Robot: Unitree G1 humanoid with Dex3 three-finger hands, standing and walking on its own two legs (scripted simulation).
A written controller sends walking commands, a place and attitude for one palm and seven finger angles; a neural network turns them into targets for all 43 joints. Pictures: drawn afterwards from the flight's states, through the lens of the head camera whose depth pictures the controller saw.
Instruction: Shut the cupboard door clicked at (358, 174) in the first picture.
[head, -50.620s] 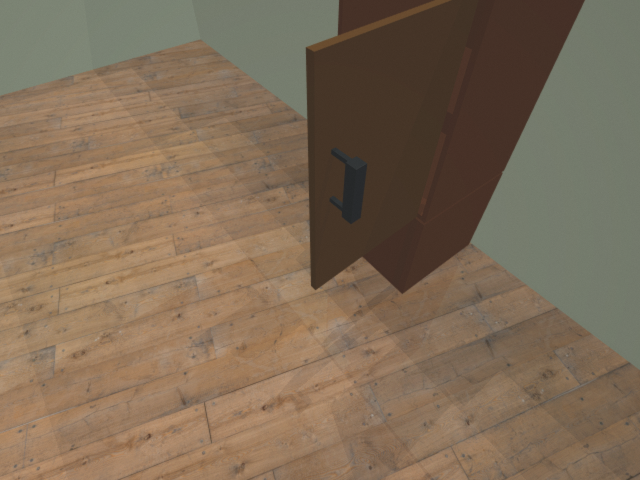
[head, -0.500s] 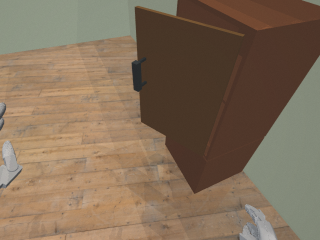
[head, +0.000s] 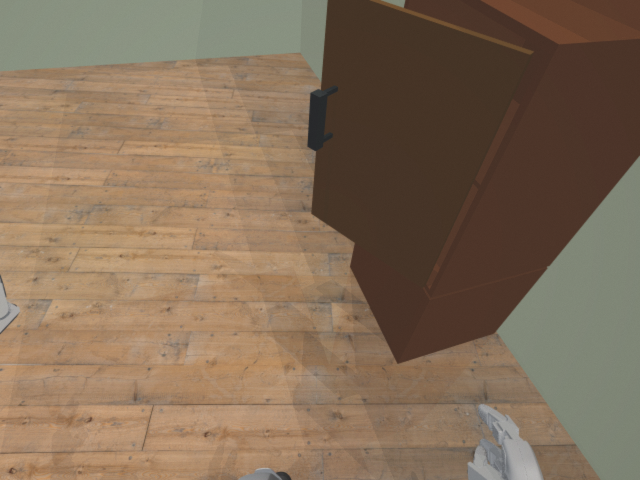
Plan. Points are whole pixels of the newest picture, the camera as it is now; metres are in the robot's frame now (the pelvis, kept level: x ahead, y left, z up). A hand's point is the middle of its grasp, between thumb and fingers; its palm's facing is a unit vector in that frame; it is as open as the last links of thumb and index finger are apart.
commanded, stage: step back with the hand held close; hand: left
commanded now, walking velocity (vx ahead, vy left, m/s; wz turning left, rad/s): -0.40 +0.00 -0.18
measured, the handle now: (323, 117) +0.84 +0.05 +0.02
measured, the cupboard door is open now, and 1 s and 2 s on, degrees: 30 30 30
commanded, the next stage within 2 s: stop stepping back and stand still in 0.06 s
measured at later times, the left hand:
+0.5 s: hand out of the picture +0.16 +0.28 +0.19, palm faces +0.40 -0.85 -0.34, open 7.4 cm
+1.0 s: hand out of the picture +0.13 +0.29 +0.17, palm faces +0.38 -0.81 -0.44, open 7.4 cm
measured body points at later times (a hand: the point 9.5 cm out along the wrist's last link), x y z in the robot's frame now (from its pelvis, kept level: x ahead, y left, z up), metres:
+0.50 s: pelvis -0.06 +0.02 -0.01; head -0.12 +0.07 +0.44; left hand +0.13 +0.32 +0.20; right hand -0.02 -0.27 -0.08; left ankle -0.01 +0.12 -0.71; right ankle -0.22 -0.11 -0.72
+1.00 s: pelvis -0.11 +0.04 +0.02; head -0.15 +0.03 +0.47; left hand +0.10 +0.33 +0.19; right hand -0.01 -0.21 -0.09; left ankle -0.04 +0.15 -0.68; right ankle -0.16 -0.02 -0.72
